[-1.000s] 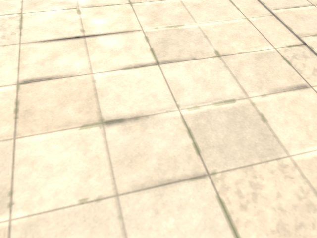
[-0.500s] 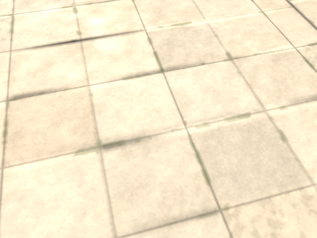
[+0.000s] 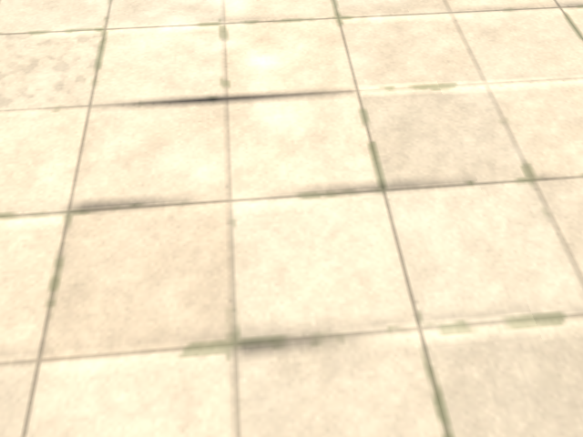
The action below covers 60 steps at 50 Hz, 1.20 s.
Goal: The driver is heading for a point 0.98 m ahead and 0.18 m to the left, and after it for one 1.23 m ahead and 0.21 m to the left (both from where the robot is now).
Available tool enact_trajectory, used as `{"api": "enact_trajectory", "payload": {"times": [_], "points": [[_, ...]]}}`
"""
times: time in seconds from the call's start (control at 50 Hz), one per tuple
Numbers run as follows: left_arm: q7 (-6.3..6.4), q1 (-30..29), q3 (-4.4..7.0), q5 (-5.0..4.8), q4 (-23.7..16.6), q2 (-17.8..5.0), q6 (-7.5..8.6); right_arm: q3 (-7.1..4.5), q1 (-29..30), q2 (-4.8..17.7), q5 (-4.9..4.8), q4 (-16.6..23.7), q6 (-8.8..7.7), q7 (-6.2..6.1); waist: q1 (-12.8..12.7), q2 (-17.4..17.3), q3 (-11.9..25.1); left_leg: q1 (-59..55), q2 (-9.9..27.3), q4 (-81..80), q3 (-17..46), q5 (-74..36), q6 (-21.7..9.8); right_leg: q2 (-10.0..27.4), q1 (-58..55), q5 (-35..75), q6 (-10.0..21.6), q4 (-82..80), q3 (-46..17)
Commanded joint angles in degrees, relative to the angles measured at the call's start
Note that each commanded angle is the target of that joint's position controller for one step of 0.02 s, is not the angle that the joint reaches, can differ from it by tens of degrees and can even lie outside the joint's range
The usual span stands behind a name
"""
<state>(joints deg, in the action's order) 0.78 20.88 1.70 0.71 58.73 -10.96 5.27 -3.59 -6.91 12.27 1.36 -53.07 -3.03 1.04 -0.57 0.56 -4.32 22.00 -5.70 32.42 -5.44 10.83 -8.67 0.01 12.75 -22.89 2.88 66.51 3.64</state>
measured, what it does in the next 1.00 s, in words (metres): walks ahead, turning left: right foot, then left foot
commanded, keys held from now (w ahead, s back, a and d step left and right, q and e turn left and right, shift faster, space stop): q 0.40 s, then w+q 0.24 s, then w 0.34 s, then w+e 0.02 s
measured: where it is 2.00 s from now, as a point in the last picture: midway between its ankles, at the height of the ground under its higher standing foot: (204, 298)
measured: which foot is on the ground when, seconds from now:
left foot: down 0.00-0.46, up 0.48-0.94, down 0.96-1.00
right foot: up 0.00-0.44, down 0.46-0.98, up 1.00-1.00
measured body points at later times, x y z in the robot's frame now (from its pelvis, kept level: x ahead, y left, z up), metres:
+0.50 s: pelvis +0.19 -0.03 +0.00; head +0.22 -0.03 +0.45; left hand +0.29 +0.27 -0.09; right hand +0.29 -0.30 -0.13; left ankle +0.07 +0.04 -0.70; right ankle +0.29 -0.10 -0.73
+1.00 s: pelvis +0.31 +0.07 +0.01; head +0.31 +0.09 +0.46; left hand +0.16 +0.29 -0.13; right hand +0.58 -0.05 -0.08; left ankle +0.30 +0.17 -0.72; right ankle +0.29 -0.09 -0.71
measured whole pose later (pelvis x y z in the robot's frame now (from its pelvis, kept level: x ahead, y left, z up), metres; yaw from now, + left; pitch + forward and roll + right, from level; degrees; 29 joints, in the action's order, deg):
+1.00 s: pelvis +0.31 +0.07 +0.01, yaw +29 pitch +2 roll -1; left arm -1.3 24.8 3.1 0.9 51.5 -14.7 3.0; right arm -1.4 -6.3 13.1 3.0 -43.5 -2.6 2.3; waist -3.4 0.7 0.4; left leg 19.3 -0.1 28.8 -3.0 10.5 -3.3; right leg 3.3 7.9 -22.9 1.1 32.1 6.0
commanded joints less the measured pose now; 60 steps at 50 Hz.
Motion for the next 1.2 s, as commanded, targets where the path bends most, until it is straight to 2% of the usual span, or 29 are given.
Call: {"api": "enact_trajectory", "payload": {"times": [0.02, 0.04, 0.08, 0.12, 0.18, 0.24, 0.34, 0.4, 0.44, 0.46, 0.48, 0.5, 0.52, 0.54, 0.56, 0.6, 0.68, 0.76, 0.88, 0.94, 0.96, 0.98, 1.0, 1.02, 1.04, 1.06, 1.1, 1.14, 1.2], "points": [[0.08, -2.85, 1.71, 0.05, -6.82, -7.09, 1.56, -2.08, -7.41, 7.55, -0.94, 0.21, 0.08, -0.59, 1.0, 2.44, 2.99, -18.3, 20.11, -16.35, 25.92, -29.83, -10.98, 3.9, 22.9, 4.03, -0.92, 8.47, -5.68], [0.3, -1.9, 1.69, 0.98, -7.14, -6.55, 0.41, -1.57, -6.78, 6.05, -1.33, 0.17, -0.21, -0.88, -0.73, 2.19, 2.55, -13.86, 17.25, -16.21, 21.0, -36.44, -9.26, 4.5, 19.33, 3.63, -2.03, 5.23, -5.63], [0.3, -1.25, 1.63, 1.67, -7.95, -5.08, -1.83, -1.4, -7.89, 6.65, -1.2, 0.13, -0.97, -0.89, -1.93, 0.37, 4.11, -11.1, 14.52, -15.13, 17.17, -45.61, -7.8, 3.79, 16.38, 3.85, -3.7, 0.78, -4.8], [0.26, -2.85, 1.58, 1.52, -9.42, -4.88, -3.0, -1.93, -9.34, 9.14, -1.0, 0.32, -0.9, -0.94, -1.99, -1.49, 5.36, -10.73, 12.44, -14.09, 15.33, -50.69, -6.73, 2.92, 17.07, 6.65, -4.82, -3.5, -3.73], [0.29, -8.64, 1.57, 1.18, -12.38, -5.86, -3.76, -1.92, -12.1, 9.35, -1.06, 0.92, 0.21, -1.25, 0.04, -3.93, 6.66, -12.81, 10.7, -12.28, 15.59, -51.7, -3.46, 2.24, 19.61, 11.41, -5.59, -9.49, -3.06], [0.29, -14.29, 1.3, 0.72, -15.09, -6.68, -4.2, -1.99, -14.9, 9.53, -1.11, 1.48, 1.41, -1.92, 2.43, -5.23, 7.33, -16.88, 10.71, -10.58, 18.33, -48.52, -0.89, 1.74, 21.92, 14.87, -5.47, -14.48, -3.92], [0.64, -19.48, 0.85, 0.12, -17.83, -8.27, -4.0, -2.56, -16.99, 10.59, -0.21, 2.86, 2.87, -2.91, 4.35, -5.53, 5.82, -22.96, 12.76, -6.63, 24.7, -47.12, -1.74, 0.21, 23.98, 11.93, -4.47, -21.19, -6.16], [1.02, -16.8, 0.87, -0.3, -17.76, -9.63, -3.23, -3.05, -14.36, 11.7, 0.16, 4.7, 3.36, -3.02, 2.79, -5.91, 5.34, -21.75, 12.45, -3.23, 28.57, -44.77, -1.44, -1.08, 17.3, 8.74, -2.83, -28.71, -7.62], [1.02, -10.36, 0.87, 0.1, -16.48, -9.74, -2.31, -3.19, -9.82, 12.07, -0.42, 6.28, 2.95, -2.41, -1.7, -5.44, 6.72, -14.51, 8.77, 0.16, 29.72, -32.2, 0.68, -2.42, 2.41, 11.99, -1.22, -40.17, -6.82], [1.41, -5.67, 1.54, 0.97, -16.06, -12.13, -1.65, -2.64, -9.31, 10.19, -1.16, 7.54, 2.35, -1.94, -3.79, -0.3, 10.1, -8.82, 5.67, 8.38, 27.48, -20.22, 2.32, 4.3, -8.37, 13.51, 0.89, -44.58, -12.71], [2.0, -4.87, 2.35, 1.04, -17.12, -17.0, -2.0, -1.52, -13.75, 5.32, -1.64, 8.84, 1.97, -1.64, -1.13, 13.02, 14.32, 2.01, -3.06, 21.72, 16.73, 14.04, 4.48, 19.67, -19.24, 17.98, 5.73, -47.62, -30.67], [1.73, -4.92, 2.77, 0.32, -16.73, -17.39, -3.09, -2.22, -18.05, 9.09, -0.14, 8.7, 2.55, -1.72, 1.35, 16.65, 16.05, 9.24, -4.14, 29.99, 12.58, 28.07, 4.55, 25.49, -17.33, 13.26, 11.93, -50.71, -46.02], [1.33, -7.82, 1.92, 0.38, -18.1, -13.02, -3.46, -2.46, -17.35, 10.87, 0.93, 7.05, 3.1, -1.63, 2.33, 6.94, 9.67, 11.27, 0.57, 33.63, 13.17, 23.49, 4.95, 23.41, -12.07, 0.92, 11.35, -51.9, -41.2], [1.07, -10.2, 1.29, 0.27, -18.54, -10.03, -3.55, -2.51, -13.42, 10.87, 1.13, 7.02, 3.24, -0.79, 1.49, 2.04, 4.64, 11.0, 2.47, 32.87, 12.34, 18.24, 5.68, 19.09, -6.4, -6.04, 9.33, -53.57, -33.25], [1.01, -11.76, 1.16, 0.58, -18.71, -9.98, -3.66, -2.43, -11.72, 9.92, 0.92, 7.7, 3.43, 0.02, 2.06, 3.56, 2.46, 10.43, 3.67, 31.08, 11.26, 15.5, 6.42, 15.96, -3.46, -6.7, 7.11, -55.8, -27.31], [1.08, -9.25, 1.57, 0.84, -17.6, -10.9, -2.85, -1.89, -10.96, 8.74, 1.14, 7.99, 3.82, 1.45, 1.18, 7.41, 2.5, 10.04, 4.86, 31.59, 9.46, 10.23, 7.48, 12.61, -3.12, 0.07, 6.24, -57.45, -19.26], [0.06, -4.49, 2.14, 0.57, -15.87, -11.0, -0.84, -1.42, -6.81, 7.83, 0.75, 9.95, 3.8, 2.46, 0.04, 5.01, 3.98, 13.04, 6.11, 28.61, 10.22, 4.98, 8.25, 13.73, -6.74, 4.82, 7.25, -59.21, -14.48], [-0.78, -2.07, 2.6, 0.66, -14.23, -11.36, -0.19, -0.59, -3.15, 6.55, 0.89, 10.89, 3.45, 2.54, -0.7, 5.14, 2.54, 13.74, 6.72, 19.25, 9.89, 1.95, 8.7, 14.25, -7.1, 3.92, 7.77, -61.19, -11.13], [-1.78, 1.81, 3.31, 0.74, -11.52, -12.53, -0.41, 0.92, 4.21, 5.51, 0.85, 13.41, 2.12, 2.58, -2.91, 6.76, 1.34, 3.22, 7.16, 2.7, 2.23, 4.09, 7.4, 14.17, -3.9, 7.35, 7.75, -58.5, -6.46], [-1.94, 1.46, 3.58, 0.04, -10.51, -13.18, -1.33, 0.89, -1.81, 5.77, 1.17, 11.94, 0.81, 1.81, 1.07, 5.19, 2.35, -8.78, 5.18, -6.46, 0.35, 2.54, 4.95, 14.18, -0.9, 13.91, 6.71, -51.08, -5.16], [-1.9, 1.67, 2.99, 0.07, -10.42, -11.38, -1.45, 0.2, -8.9, 7.24, 1.53, 9.19, 0.13, 1.16, 3.88, 1.74, 5.7, -19.02, 4.95, -8.91, 2.09, 2.95, 4.08, 11.6, 2.43, 17.94, 5.33, -42.84, -2.54], [-2.02, -0.07, 1.73, 0.18, -12.36, -7.77, -1.38, -0.92, -18.02, 11.32, 2.55, 7.32, -0.52, 0.31, 7.99, -7.31, 11.62, -29.29, 16.26, -14.17, 15.87, 13.35, 2.25, 7.34, 8.89, 11.21, 3.07, -26.47, 2.32], [-2.28, 0.07, 0.76, -0.25, -15.4, -4.11, -1.15, -2.58, -20.96, 18.74, 1.63, 7.09, -0.4, -0.48, 7.55, -20.4, 11.07, -36.06, 29.14, -22.92, 39.68, 23.16, -3.21, -1.28, 27.71, -7.74, 1.12, -11.44, 3.89], [-1.68, -0.84, 2.3, 0.8, -13.96, -10.01, -1.9, -2.1, -18.54, 15.87, 0.74, 7.37, -0.22, -0.86, 6.57, -10.41, 6.52, -30.56, 28.98, -21.68, 37.5, 20.3, -4.25, 1.39, 30.48, -6.96, 2.22, -3.97, -3.43], [-2.18, -1.43, 2.57, 0.15, -13.45, -9.89, -1.9, -0.82, -14.48, 11.75, 0.51, 8.12, -0.48, -0.71, 4.37, -6.82, 3.86, -26.24, 25.57, -21.12, 30.09, 15.35, -2.69, 3.02, 29.22, -1.55, 2.81, -3.37, -6.54], [-2.54, -0.74, 2.42, -0.41, -12.54, -8.81, -1.9, -0.04, -11.69, 8.96, 0.41, 8.26, -0.88, -0.57, 2.57, -6.09, 2.49, -22.56, 22.62, -22.56, 23.36, 9.01, -0.76, 4.03, 26.83, 2.34, 2.41, -5.08, -7.15], [-2.93, 0.38, 2.61, 0.57, -10.92, -8.36, -2.86, 0.75, -9.4, 6.46, 0.18, 8.31, -1.76, -1.13, 0.9, -7.04, 2.13, -20.57, 19.05, -24.21, 15.16, -0.94, 1.59, 4.32, 24.51, 7.28, 0.96, -5.32, -6.53], [-3.25, 0.04, 2.63, 0.81, -10.69, -7.21, -3.55, 0.7, -11.27, 6.53, -0.08, 7.11, -2.53, -1.3, 0.3, -5.98, 2.48, -20.77, 18.63, -23.72, 10.39, -12.81, 1.8, 3.69, 25.15, 10.33, 0.11, -3.65, -6.3], [-3.57, -4.88, 2.47, 0.9, -12.04, -6.11, -4.08, 0.6, -14.07, 6.54, -0.32, 5.38, -3.05, -1.47, 0.71, -4.84, 0.99, -21.51, 18.99, -24.42, 5.69, -19.62, 1.24, 3.96, 29.67, 14.64, -0.95, -4.51, -5.93]]}}
Keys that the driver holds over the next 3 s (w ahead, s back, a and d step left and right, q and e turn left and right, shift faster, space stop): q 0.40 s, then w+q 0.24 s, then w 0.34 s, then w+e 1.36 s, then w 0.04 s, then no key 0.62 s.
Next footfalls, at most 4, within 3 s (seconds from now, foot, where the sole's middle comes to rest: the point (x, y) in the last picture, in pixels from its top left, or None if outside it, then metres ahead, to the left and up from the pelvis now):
0.46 right None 0.32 -0.08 -0.76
0.96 left None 0.33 0.19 -0.76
1.48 right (239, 338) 0.68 0.16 -0.76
2.02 left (175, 238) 0.98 0.36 -0.76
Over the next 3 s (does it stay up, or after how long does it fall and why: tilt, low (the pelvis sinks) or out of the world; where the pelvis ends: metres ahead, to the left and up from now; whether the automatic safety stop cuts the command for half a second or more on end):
stays up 1.14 0.17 0.02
